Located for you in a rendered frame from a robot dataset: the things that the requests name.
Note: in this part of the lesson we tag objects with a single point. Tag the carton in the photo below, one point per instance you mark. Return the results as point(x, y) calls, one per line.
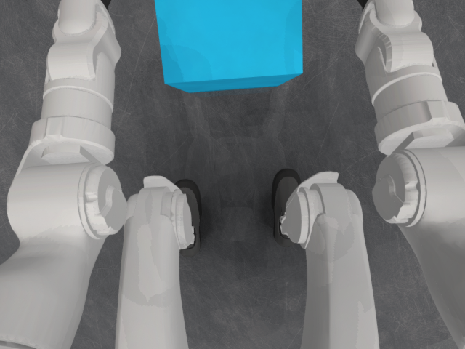
point(215, 45)

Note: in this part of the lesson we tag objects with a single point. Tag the robot left forearm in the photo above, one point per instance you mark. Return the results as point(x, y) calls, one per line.
point(75, 124)

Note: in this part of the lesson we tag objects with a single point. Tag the robot left shin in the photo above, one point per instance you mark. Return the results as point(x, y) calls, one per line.
point(156, 181)

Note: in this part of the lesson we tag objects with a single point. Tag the robot shin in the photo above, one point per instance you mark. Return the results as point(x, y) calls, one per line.
point(320, 177)
point(156, 181)

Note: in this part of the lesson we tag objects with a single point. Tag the left robot upper arm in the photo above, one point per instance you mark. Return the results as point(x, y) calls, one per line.
point(62, 214)

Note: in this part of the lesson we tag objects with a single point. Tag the right robot upper arm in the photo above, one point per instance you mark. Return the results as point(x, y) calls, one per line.
point(422, 190)

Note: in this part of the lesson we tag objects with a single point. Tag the robot right shin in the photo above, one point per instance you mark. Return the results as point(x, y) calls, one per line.
point(320, 177)

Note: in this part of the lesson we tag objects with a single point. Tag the robot right forearm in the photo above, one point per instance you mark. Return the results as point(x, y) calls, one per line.
point(405, 85)

